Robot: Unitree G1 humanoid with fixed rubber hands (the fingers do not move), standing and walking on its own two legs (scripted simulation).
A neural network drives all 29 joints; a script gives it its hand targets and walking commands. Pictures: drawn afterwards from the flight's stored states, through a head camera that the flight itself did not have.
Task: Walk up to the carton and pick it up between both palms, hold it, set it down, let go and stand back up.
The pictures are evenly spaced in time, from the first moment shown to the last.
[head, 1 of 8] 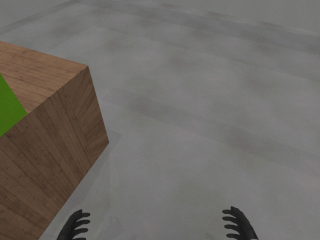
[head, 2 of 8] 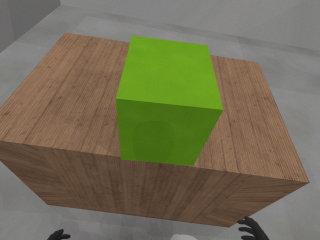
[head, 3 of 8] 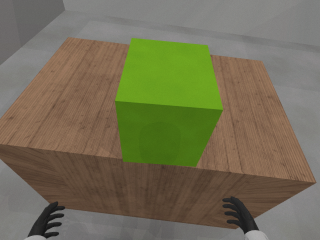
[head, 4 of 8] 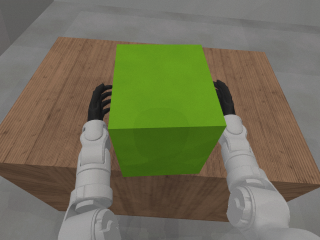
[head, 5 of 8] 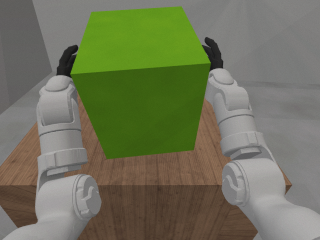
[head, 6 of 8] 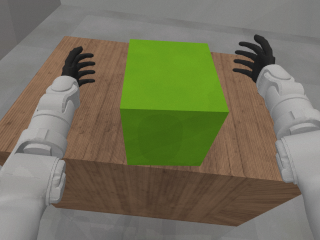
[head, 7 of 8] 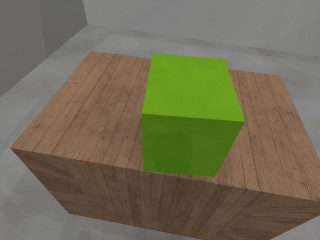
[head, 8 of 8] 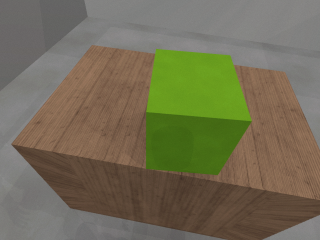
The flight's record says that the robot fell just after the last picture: no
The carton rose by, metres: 0.24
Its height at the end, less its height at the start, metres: +0.00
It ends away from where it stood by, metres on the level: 0.01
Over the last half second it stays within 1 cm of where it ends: yes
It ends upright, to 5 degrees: yes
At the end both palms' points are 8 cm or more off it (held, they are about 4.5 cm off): yes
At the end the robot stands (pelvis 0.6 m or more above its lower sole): yes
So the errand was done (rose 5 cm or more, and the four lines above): yes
